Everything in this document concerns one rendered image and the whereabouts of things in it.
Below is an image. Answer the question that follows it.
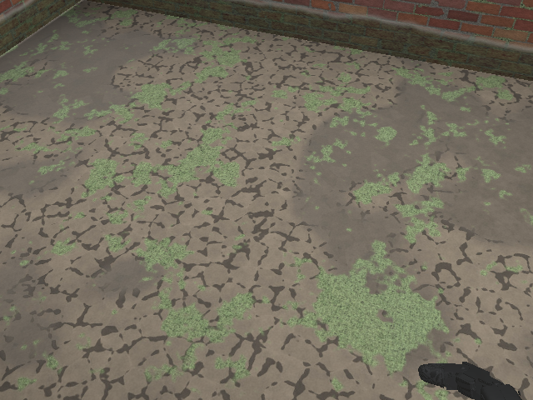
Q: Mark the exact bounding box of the robot right hand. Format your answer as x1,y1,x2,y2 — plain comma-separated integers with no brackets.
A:
418,362,522,400

